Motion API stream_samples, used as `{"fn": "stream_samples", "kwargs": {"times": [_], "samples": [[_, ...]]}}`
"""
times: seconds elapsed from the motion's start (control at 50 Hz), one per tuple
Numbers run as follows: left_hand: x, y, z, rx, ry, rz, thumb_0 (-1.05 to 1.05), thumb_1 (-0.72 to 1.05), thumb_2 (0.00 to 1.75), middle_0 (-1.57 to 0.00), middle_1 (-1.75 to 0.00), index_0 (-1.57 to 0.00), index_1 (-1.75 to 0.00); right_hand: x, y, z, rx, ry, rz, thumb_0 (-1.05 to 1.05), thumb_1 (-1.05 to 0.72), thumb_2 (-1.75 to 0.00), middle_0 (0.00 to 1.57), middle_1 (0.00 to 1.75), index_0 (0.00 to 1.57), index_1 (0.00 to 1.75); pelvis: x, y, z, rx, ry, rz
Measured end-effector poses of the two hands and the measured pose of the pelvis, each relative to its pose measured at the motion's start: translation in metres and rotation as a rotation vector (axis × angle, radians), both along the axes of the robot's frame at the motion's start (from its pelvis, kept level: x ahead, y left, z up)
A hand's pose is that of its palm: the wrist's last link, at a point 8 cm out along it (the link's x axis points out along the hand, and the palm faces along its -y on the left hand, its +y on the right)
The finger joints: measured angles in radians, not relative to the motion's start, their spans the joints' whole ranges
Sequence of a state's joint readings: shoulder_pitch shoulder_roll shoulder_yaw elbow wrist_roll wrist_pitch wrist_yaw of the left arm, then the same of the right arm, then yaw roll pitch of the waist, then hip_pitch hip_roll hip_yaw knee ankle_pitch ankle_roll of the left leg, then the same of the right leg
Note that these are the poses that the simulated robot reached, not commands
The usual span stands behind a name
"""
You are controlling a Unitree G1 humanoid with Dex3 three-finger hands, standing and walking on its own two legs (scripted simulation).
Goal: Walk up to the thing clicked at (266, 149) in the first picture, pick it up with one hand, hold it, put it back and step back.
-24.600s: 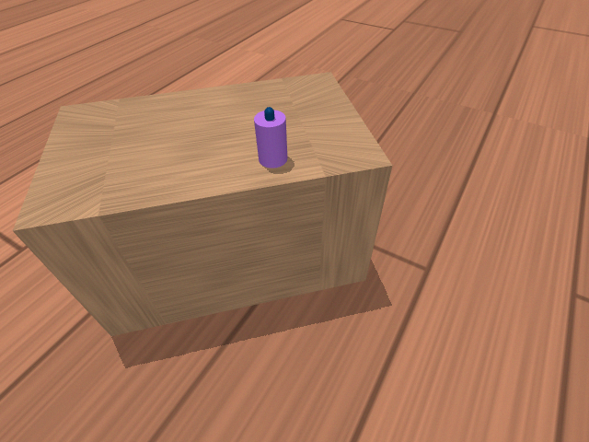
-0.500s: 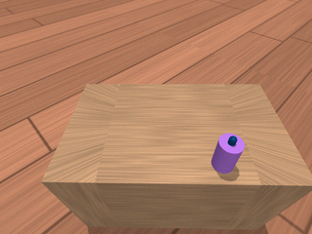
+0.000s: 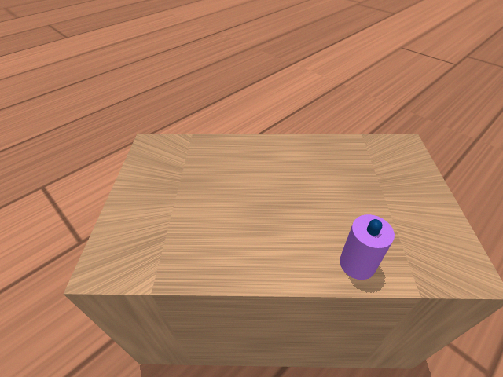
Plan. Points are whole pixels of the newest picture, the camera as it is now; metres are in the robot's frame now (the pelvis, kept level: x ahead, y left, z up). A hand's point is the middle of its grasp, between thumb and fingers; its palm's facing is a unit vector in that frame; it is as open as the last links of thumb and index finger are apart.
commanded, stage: stand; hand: right
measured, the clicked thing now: (366, 244) +0.42 -0.22 -0.10
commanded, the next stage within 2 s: none
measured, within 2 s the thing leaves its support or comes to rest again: neither
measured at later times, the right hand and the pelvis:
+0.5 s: hand out of the picture +0.08 -0.25 -0.16, palm faces -0.02 +0.94 -0.35, open 7.4 cm; pelvis +0.01 +0.00 +0.00, yaw +0 degrees
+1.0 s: hand out of the picture +0.08 -0.25 -0.16, palm faces -0.02 +0.94 -0.34, open 7.3 cm; pelvis +0.01 +0.00 +0.00, yaw +0 degrees
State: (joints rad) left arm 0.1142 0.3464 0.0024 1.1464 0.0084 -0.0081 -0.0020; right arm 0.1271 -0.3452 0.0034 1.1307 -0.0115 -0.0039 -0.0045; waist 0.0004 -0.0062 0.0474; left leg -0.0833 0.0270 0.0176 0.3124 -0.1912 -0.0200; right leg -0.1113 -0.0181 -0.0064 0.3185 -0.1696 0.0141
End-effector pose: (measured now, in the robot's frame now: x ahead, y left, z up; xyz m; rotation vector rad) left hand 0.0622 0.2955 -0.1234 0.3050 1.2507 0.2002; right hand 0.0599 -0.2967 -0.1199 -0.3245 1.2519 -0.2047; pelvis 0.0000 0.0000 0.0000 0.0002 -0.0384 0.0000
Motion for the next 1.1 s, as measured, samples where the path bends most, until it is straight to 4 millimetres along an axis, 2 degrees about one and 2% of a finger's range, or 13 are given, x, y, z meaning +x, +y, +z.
{"fn": "stream_samples", "kwargs": {"times": [0.12, 0.26, 1.1], "samples": [[0.003, 0.001, 0.000, 0.000, -0.003, 0.000, 0.01, 0.90, 0.90, -0.20, -0.30, -0.20, -0.30, 0.003, 0.001, 0.000, 0.000, -0.005, 0.000, 0.00, -0.76, -0.87, 0.20, 0.30, 0.21, 0.29, 0.002, 0.001, 0.000, 0.000, 0.001, 0.000], [0.006, 0.001, 0.001, 0.001, -0.007, -0.001, 0.01, 0.90, 0.90, -0.20, -0.30, -0.20, -0.30, 0.007, 0.001, 0.001, 0.000, -0.010, 0.002, 0.00, -0.87, -0.90, 0.20, 0.30, 0.21, 0.30, 0.004, 0.002, 0.000, 0.000, 0.003, 0.000], [0.009, 0.002, 0.003, 0.007, -0.017, -0.007, 0.01, 0.90, 0.90, -0.20, -0.30, -0.20, -0.30, 0.010, 0.002, 0.000, 0.007, -0.019, -0.005, 0.00, -0.90, -0.90, 0.20, 0.30, 0.21, 0.30, 0.006, 0.002, 0.000, 0.001, 0.000, -0.003]]}}
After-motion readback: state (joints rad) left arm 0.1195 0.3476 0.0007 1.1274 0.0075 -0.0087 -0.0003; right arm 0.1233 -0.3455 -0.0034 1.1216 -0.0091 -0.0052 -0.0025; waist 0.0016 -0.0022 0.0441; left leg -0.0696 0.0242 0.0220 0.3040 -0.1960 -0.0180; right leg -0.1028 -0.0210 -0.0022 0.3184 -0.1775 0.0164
